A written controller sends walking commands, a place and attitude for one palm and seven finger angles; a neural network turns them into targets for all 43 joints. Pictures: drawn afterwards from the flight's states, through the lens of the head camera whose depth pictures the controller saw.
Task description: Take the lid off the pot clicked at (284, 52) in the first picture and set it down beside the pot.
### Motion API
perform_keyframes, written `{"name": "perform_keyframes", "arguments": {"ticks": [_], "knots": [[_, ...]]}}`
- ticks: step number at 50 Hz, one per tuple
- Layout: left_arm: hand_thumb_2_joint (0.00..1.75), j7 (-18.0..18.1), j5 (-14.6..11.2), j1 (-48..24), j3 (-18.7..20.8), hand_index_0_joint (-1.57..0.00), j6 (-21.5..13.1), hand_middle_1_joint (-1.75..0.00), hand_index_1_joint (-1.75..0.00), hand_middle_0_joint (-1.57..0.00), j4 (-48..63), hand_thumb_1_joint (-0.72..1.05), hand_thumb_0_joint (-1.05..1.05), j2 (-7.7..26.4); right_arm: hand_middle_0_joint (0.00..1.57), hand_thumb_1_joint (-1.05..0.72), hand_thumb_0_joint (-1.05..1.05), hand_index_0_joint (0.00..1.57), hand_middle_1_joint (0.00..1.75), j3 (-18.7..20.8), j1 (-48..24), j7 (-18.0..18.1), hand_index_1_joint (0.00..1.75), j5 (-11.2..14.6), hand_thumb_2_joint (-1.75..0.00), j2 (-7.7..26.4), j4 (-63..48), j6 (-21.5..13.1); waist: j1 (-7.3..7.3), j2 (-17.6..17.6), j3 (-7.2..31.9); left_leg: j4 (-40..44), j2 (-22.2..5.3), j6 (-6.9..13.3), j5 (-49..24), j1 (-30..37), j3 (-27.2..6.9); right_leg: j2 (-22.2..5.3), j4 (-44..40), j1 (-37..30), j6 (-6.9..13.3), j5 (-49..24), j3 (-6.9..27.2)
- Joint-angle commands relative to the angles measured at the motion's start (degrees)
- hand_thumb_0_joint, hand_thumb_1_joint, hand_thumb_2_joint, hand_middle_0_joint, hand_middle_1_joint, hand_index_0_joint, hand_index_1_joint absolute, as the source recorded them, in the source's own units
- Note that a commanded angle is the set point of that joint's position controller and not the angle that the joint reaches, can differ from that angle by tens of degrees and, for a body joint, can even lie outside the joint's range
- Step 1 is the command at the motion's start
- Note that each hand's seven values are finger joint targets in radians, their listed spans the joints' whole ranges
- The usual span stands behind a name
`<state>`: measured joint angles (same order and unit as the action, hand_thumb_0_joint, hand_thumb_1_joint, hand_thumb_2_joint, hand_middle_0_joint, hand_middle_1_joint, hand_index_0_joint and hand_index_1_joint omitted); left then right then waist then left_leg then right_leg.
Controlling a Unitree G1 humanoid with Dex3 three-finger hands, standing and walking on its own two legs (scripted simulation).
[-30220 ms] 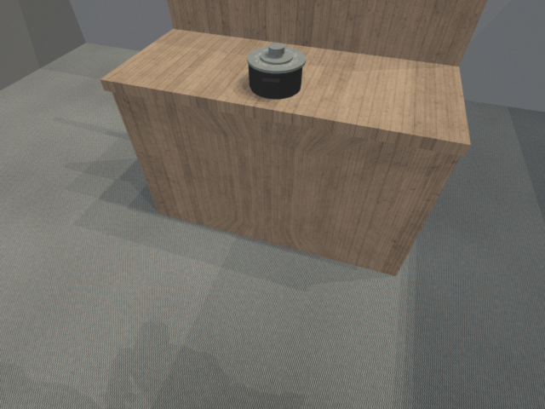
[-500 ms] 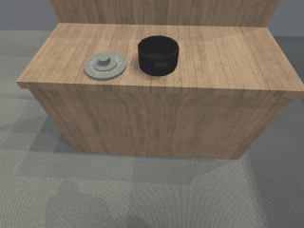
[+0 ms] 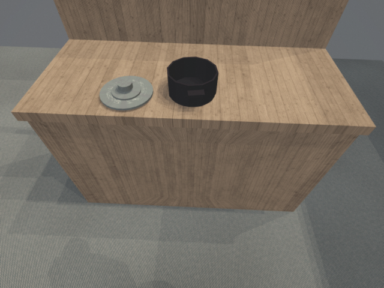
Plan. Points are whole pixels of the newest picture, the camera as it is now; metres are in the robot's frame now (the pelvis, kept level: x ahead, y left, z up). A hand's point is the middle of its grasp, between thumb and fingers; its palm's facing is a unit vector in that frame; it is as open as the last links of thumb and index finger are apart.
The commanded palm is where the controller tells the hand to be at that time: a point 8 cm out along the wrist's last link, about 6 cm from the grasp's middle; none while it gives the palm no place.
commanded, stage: let the arm hang, fingers relaxed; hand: left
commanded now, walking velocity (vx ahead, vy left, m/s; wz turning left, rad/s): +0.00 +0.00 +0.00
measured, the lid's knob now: (125, 85) +0.71 +0.26 -0.01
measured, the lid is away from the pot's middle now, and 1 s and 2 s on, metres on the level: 0.23 0.23 0.23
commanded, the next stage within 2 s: look to check the result in 0.68 s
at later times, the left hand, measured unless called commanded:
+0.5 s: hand out of the picture +0.00 +0.17 -0.18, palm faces +0.02 -0.98 -0.19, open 7.3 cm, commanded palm none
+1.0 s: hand out of the picture +0.00 +0.17 -0.17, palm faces +0.03 -0.98 -0.19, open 7.3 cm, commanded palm none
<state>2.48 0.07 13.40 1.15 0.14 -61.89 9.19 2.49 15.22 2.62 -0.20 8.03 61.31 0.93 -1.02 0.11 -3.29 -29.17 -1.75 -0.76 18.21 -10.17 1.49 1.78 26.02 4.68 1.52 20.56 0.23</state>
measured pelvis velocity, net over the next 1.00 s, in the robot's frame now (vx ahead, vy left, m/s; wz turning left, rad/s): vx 0.00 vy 0.00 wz -0.01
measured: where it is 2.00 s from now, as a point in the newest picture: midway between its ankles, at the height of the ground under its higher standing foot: outside the picture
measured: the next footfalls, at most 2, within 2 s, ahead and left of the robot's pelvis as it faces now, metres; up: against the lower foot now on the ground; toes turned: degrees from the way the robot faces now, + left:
none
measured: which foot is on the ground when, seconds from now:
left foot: down 0.00-1.00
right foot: down 0.00-1.00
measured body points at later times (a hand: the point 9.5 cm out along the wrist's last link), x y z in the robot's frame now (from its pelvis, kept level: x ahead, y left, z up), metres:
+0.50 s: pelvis +0.00 +0.01 +0.00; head +0.03 +0.00 +0.45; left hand +0.00 +0.23 -0.16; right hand -0.02 -0.21 -0.16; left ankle -0.03 +0.13 -0.74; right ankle -0.07 -0.10 -0.74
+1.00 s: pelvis +0.00 +0.00 +0.00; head +0.03 +0.00 +0.45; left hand +0.00 +0.22 -0.16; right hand -0.02 -0.21 -0.16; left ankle -0.03 +0.13 -0.74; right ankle -0.07 -0.10 -0.74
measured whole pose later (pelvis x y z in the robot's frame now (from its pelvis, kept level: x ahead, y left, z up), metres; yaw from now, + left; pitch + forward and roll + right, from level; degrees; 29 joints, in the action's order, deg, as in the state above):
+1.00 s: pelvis +0.00 +0.00 +0.00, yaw -1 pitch -1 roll +0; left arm 2.6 0.2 15.7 1.0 -0.2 -63.9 7.6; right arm 2.2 16.4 2.9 0.0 6.7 63.2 0.6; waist -0.9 0.0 -3.8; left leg -27.0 -1.4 -0.5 16.9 -9.4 2.4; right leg 1.4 24.9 4.7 1.2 19.6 1.0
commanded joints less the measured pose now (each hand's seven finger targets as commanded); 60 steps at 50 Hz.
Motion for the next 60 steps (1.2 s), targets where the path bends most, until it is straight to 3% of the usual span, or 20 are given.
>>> {"name": "perform_keyframes", "arguments": {"ticks": [1,9,22,28,30,35,54,57,60], "knots": [[0.9,0.4,0.1,3.4,1.2,-0.2,-0.7,-0.3,-0.3,-0.2,1.6,0.9,0.0,4.9,0.2,-0.9,0.0,0.2,0.3,0.6,5.0,0.3,0.3,-0.1,-0.9,4.6,-1.1,-0.7,-0.1,0.6,0.6,2.7,-4.0,3.2,-21.5,3.3,-2.7,-6.2,-3.8,3.5,0.7,-24.3,3.4],[0.9,0.5,0.2,4.4,1.1,-0.2,-0.8,-0.3,-0.3,-0.2,0.9,0.9,0.0,4.4,0.2,-0.9,0.0,0.2,0.3,0.5,5.1,0.4,0.3,0.1,-0.9,4.4,-0.7,-0.7,-0.12,-1.0,-0.1,3.1,-4.0,3.3,-21.0,4.0,-2.8,-6.0,-4.3,4.1,0.5,-23.7,3.6],[0.9,0.4,0.1,5.4,1.0,-0.2,-0.8,-0.3,-0.3,-0.2,-0.2,0.9,0.0,3.7,0.2,-0.9,0.0,0.2,0.3,0.4,5.7,0.4,0.3,0.0,-0.9,3.9,0.2,-0.9,0.11,1.0,-0.3,4.3,-4.2,3.5,-20.3,4.3,-2.9,-5.9,-4.6,4.5,0.6,-20.8,3.4],[0.9,0.5,0.1,5.8,0.9,-0.2,-0.9,-0.3,-0.3,-0.2,-0.4,0.9,0.0,3.3,0.2,-0.9,0.0,0.2,0.3,0.4,6.2,0.6,0.3,0.1,-0.9,3.8,0.3,-1.0,0.02,0.3,0.4,3.8,-4.2,3.5,-22.4,4.9,-2.8,-5.9,-4.3,4.2,0.6,-23.1,3.4],[0.9,0.5,0.1,5.7,1.0,-0.2,-0.8,-0.3,-0.3,-0.2,-0.3,0.9,0.0,3.2,0.2,-0.9,0.0,0.2,0.3,0.4,6.2,0.5,0.3,0.0,-0.9,3.4,0.5,-0.9,0.07,0.4,-1.4,4.5,-4.2,3.5,-20.5,3.9,-2.9,-5.8,-4.6,5.1,0.6,-20.9,3.4],[0.9,0.5,0.1,5.9,1.0,-0.2,-0.8,-0.3,-0.3,-0.2,-0.4,0.9,0.0,3.3,0.2,-0.9,0.0,0.2,0.3,0.3,6.4,0.5,0.3,0.0,-0.9,3.4,0.7,-1.0,0.14,0.4,-1.0,4.8,-4.1,3.5,-19.4,3.8,-3.0,-5.9,-4.8,4.9,0.5,-20.0,3.6],[0.9,0.7,0.2,6.8,0.9,-0.2,-1.0,-0.3,-0.3,-0.2,-0.6,0.9,0.0,2.9,0.2,-0.9,0.0,0.2,0.3,0.4,6.4,0.6,0.3,0.2,-0.9,3.0,0.7,-0.9,0.07,-0.6,-0.8,4.1,-4.0,3.2,-20.4,4.5,-2.4,-6.1,-4.7,5.1,0.4,-23.6,4.1],[0.9,0.7,0.1,7.0,1.0,-0.2,-1.1,-0.3,-0.3,-0.2,-0.7,0.9,0.0,3.0,0.2,-0.9,0.0,0.2,0.3,0.3,6.6,0.7,0.3,0.1,-0.9,3.2,0.9,-1.1,0.14,0.4,0.6,4.0,-4.2,3.3,-22.1,5.1,-2.4,-6.1,-4.6,4.3,0.5,-24.0,3.9],[0.9,0.7,0.2,6.9,1.0,-0.2,-1.0,-0.3,-0.3,-0.2,-0.8,0.9,0.0,2.7,0.2,-0.9,0.0,0.2,0.3,0.3,6.5,0.6,0.3,0.1,-0.9,3.0,0.9,-0.9,0.04,0.1,-1.8,4.5,-4.1,3.3,-20.2,4.1,-2.6,-5.9,-5.0,5.6,0.5,-22.1,3.9]]}}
